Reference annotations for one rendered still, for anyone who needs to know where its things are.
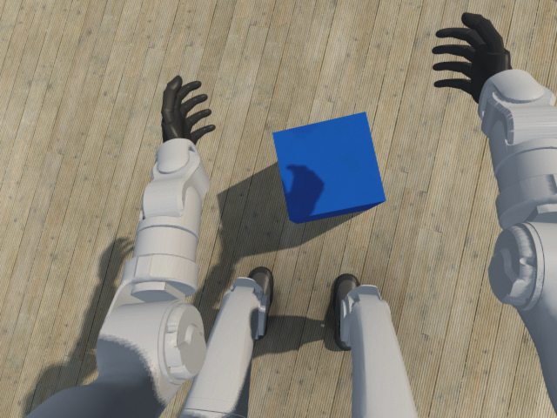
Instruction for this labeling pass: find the robot left upper arm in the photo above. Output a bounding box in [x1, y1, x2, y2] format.
[24, 300, 207, 418]

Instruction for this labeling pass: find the robot right upper arm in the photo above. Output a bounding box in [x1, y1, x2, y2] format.
[488, 221, 557, 415]

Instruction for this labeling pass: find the carton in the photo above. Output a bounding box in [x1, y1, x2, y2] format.
[272, 112, 386, 224]

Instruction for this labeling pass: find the right robot forearm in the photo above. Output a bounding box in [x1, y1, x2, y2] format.
[478, 69, 557, 230]

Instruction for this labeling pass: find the robot left hand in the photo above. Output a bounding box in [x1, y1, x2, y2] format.
[161, 75, 216, 145]

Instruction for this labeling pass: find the left robot forearm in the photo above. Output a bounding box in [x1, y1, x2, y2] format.
[96, 138, 211, 369]

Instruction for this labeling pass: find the left robot foot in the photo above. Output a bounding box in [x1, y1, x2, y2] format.
[250, 266, 273, 340]

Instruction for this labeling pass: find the right robot shin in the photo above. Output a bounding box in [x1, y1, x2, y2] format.
[344, 285, 392, 342]

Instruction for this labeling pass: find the robot right hand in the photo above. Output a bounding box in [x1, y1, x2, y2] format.
[432, 12, 513, 104]

